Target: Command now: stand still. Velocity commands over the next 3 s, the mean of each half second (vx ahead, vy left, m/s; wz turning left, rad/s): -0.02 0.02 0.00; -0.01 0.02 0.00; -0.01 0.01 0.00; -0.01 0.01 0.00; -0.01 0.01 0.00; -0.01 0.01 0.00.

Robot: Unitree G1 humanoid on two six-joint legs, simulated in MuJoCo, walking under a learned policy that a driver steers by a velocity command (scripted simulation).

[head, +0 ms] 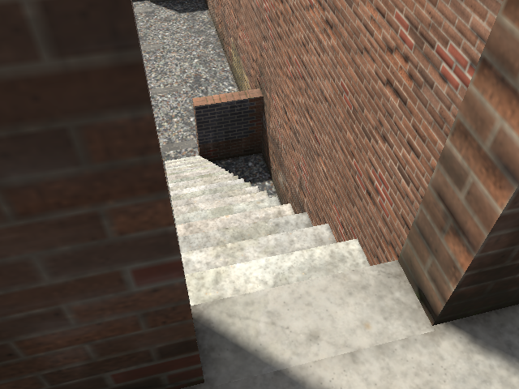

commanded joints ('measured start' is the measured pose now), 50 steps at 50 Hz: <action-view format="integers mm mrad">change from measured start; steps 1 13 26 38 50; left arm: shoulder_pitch -39 -46 -50 -50 -47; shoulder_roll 140 145 149 153 155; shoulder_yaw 27 27 27 29 30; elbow -42 -11 13 29 38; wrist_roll -1 0 0 0 0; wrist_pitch -12 -12 -13 -14 -16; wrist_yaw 3 3 3 2 2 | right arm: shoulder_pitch -19 -27 -31 -31 -30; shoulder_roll -154 -157 -158 -159 -159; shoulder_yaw -36 -37 -37 -37 -37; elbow -46 -12 18 40 54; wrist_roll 2 2 2 2 3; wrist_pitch -13 -14 -15 -16 -17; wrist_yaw -3 -3 -3 -4 -5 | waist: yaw -1 -1 -2 -3 -3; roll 9 8 6 5 4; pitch -69 -66 -63 -62 -61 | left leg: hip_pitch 116 119 121 122 120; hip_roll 147 146 142 140 138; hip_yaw -182 -179 -175 -170 -165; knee -111 -111 -107 -100 -93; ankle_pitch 149 146 148 153 158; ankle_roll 29 31 32 33 32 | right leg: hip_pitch -80 -79 -81 -83 -84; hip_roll -37 -36 -35 -34 -32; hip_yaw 22 20 18 18 18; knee -65 -64 -60 -55 -50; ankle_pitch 99 98 99 99 100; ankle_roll -42 -42 -45 -48 -50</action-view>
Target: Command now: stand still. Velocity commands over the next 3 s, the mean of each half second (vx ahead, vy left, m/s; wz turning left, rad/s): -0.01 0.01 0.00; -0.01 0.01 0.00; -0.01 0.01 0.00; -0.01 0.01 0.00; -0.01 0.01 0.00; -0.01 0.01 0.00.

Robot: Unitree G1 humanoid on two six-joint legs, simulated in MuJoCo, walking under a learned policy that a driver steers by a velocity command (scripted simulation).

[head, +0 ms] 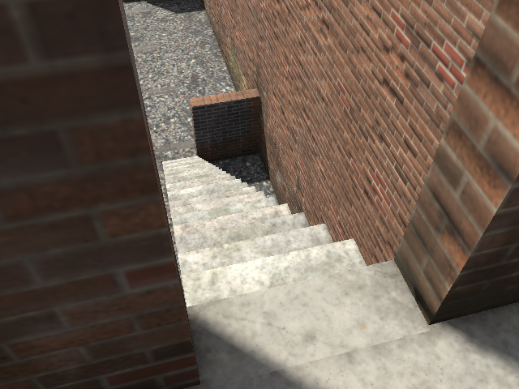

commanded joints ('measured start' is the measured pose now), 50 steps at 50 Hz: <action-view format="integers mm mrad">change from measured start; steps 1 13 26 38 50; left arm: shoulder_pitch -32 -40 -50 -54 -58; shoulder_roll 146 142 146 150 155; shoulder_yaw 25 25 26 28 30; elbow -42 -36 -37 -39 -44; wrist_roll -1 0 -1 -1 -1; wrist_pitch -11 -19 -19 -20 -21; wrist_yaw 3 5 6 5 4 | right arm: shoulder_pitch -13 -40 -51 -53 -52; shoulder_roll -156 -164 -168 -171 -174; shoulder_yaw -32 -35 -38 -39 -39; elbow -44 -60 -67 -72 -76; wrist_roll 2 1 1 0 -1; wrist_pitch -12 3 3 3 4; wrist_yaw -3 -1 -2 -4 -6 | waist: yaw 0 -1 -2 -2 -3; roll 8 0 8 7 5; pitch -66 -66 -73 -72 -72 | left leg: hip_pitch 112 108 113 114 113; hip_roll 132 132 139 139 137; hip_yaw -161 -159 -164 -163 -159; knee -101 -98 -97 -96 -94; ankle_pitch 169 167 168 167 169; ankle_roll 43 50 52 51 48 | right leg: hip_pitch -86 -82 -77 -72 -68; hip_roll -35 -32 -30 -30 -29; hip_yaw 18 16 18 19 21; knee -69 -60 -59 -62 -64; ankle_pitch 116 130 137 143 149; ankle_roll -42 -38 -39 -43 -48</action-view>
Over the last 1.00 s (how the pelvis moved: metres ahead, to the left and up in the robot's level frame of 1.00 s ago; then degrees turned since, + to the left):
0.00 -0.01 0.00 0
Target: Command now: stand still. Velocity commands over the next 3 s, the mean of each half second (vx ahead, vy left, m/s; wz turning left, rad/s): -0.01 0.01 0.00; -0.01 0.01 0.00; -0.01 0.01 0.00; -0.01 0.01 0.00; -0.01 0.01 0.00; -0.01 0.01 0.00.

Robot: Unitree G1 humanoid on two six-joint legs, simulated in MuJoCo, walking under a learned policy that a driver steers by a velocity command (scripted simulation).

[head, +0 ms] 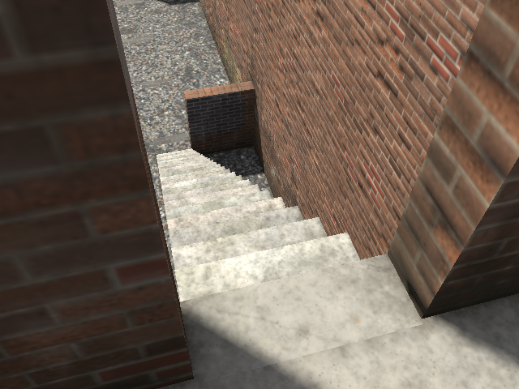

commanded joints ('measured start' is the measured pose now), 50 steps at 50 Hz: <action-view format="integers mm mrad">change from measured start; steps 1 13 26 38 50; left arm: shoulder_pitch -36 -42 -30 2 9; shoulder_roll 147 155 161 160 164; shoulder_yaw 25 27 30 31 32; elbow -46 -52 -56 -52 -57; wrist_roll -1 0 0 -4 -4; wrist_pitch -11 -13 -15 -16 -17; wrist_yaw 3 3 2 2 1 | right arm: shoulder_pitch -22 -25 -25 -21 -22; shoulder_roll -164 -170 -177 -181 -185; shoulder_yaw -34 -33 -30 -26 -24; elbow -53 -53 -46 -34 -32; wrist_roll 1 0 0 3 3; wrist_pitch -12 -11 -11 -10 -10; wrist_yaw -4 -6 -8 -10 -12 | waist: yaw -1 -6 -8 -1 -2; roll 12 16 17 14 13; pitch -89 -82 -82 -84 -84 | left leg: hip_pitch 112 107 109 101 99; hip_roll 124 122 120 122 121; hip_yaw -154 -146 -142 -144 -141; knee -100 -96 -89 -86 -82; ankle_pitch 175 170 178 182 184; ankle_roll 60 57 53 51 48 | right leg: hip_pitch -68 -70 -71 -58 -57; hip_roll -40 -36 -34 -32 -32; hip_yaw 25 27 28 29 30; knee -68 -71 -70 -68 -66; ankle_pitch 152 158 164 163 165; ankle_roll -38 -43 -48 -48 -51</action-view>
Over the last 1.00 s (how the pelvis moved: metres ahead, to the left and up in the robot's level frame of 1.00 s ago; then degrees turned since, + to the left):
0.00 -0.01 0.00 0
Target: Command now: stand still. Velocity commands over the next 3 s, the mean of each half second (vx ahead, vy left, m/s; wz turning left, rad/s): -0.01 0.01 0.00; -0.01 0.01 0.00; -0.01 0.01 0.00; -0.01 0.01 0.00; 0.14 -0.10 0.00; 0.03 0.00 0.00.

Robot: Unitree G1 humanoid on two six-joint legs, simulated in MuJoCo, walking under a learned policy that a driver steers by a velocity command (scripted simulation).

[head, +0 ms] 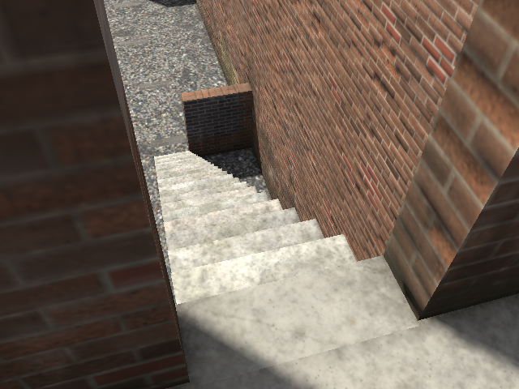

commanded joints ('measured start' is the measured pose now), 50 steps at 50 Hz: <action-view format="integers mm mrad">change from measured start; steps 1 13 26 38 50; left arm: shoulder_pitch -24 -20 -17 -16 -15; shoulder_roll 152 156 160 163 166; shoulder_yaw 27 28 29 29 30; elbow -45 -51 -58 -64 -69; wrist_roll -1 -1 -1 -1 -2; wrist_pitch -11 -12 -13 -13 -14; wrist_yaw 3 2 2 2 2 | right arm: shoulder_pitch -22 -24 -25 -27 -28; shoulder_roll -169 -173 -177 -180 -183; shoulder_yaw -34 -33 -32 -31 -31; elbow -49 -50 -53 -58 -62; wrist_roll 2 2 2 1 1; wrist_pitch -12 -11 -11 -11 -10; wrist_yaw -4 -5 -7 -8 -9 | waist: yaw -1 -2 -2 -3 -3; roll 12 12 12 12 12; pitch -80 -80 -79 -79 -79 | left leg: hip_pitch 96 94 93 92 91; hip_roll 108 107 108 108 108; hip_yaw -134 -133 -132 -131 -131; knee -94 -92 -90 -89 -89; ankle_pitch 197 198 198 197 197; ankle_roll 62 59 57 56 54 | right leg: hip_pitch -60 -59 -58 -56 -55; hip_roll -44 -43 -43 -43 -42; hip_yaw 34 36 37 39 40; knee -71 -70 -70 -71 -71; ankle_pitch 174 175 176 176 177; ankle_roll -39 -42 -43 -45 -46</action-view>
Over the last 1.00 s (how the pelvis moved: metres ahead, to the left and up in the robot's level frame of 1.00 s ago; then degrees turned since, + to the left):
0.00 -0.01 0.00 0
